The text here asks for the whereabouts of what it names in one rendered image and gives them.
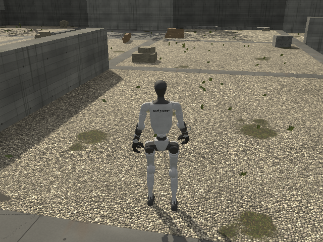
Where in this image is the robot head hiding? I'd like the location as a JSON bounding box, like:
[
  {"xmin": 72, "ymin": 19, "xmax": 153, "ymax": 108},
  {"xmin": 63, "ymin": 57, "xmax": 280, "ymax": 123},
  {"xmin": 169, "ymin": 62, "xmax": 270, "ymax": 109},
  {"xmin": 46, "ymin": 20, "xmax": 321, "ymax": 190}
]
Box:
[{"xmin": 152, "ymin": 80, "xmax": 169, "ymax": 104}]

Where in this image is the robot left hand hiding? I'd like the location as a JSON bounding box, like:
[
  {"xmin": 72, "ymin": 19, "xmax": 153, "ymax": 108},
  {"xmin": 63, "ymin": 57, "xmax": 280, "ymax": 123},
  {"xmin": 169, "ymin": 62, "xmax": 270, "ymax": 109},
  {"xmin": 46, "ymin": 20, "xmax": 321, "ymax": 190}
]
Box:
[{"xmin": 132, "ymin": 142, "xmax": 144, "ymax": 153}]

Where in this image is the robot right forearm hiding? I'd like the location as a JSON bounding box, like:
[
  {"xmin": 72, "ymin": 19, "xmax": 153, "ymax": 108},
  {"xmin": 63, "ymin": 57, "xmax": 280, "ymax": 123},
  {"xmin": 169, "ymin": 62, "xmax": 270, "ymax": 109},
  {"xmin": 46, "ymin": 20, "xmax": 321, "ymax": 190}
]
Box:
[{"xmin": 180, "ymin": 122, "xmax": 188, "ymax": 137}]

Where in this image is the robot right hand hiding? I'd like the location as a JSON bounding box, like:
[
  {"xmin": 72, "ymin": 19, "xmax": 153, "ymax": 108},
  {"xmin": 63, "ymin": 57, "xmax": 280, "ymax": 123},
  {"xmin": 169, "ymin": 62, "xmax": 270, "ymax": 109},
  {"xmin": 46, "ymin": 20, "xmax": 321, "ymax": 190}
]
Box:
[{"xmin": 178, "ymin": 135, "xmax": 189, "ymax": 145}]

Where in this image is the left robot upper arm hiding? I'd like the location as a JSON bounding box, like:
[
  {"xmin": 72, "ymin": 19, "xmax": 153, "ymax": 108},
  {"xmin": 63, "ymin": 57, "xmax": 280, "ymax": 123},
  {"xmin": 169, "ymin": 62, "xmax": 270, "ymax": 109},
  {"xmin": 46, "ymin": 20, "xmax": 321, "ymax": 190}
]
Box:
[{"xmin": 137, "ymin": 102, "xmax": 150, "ymax": 130}]

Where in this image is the robot right shin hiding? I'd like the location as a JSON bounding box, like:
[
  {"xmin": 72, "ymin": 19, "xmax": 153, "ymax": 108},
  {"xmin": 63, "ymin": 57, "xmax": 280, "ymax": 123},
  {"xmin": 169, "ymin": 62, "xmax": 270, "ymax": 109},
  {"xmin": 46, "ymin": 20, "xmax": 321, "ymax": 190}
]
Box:
[{"xmin": 171, "ymin": 169, "xmax": 178, "ymax": 204}]

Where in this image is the right robot upper arm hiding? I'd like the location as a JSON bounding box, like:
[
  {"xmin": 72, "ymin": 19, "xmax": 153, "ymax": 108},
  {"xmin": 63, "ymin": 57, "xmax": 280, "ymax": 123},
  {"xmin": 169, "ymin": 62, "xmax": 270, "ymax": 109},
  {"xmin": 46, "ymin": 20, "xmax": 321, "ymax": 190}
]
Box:
[{"xmin": 171, "ymin": 101, "xmax": 185, "ymax": 129}]

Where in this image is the robot left forearm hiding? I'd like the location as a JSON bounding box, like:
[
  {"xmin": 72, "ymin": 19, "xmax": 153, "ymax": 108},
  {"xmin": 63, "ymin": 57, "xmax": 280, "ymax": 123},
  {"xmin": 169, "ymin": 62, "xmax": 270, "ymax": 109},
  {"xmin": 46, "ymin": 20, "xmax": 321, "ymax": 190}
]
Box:
[{"xmin": 133, "ymin": 123, "xmax": 142, "ymax": 143}]

